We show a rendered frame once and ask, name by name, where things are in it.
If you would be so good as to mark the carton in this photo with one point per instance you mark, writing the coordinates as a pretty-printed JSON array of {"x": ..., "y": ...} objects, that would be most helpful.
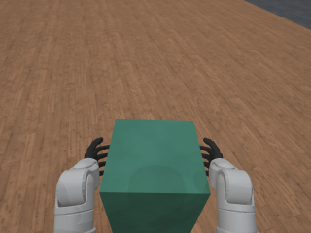
[{"x": 154, "y": 180}]

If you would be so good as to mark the robot left hand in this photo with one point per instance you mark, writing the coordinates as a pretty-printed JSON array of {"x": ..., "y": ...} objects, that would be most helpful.
[{"x": 92, "y": 152}]

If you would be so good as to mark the left robot forearm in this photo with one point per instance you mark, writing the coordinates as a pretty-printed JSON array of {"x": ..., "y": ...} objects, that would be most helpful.
[{"x": 75, "y": 198}]

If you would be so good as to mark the robot right hand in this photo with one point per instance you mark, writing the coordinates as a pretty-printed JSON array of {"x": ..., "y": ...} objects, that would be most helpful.
[{"x": 214, "y": 153}]

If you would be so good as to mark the right robot forearm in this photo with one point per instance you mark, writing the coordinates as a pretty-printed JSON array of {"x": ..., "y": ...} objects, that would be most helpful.
[{"x": 234, "y": 198}]

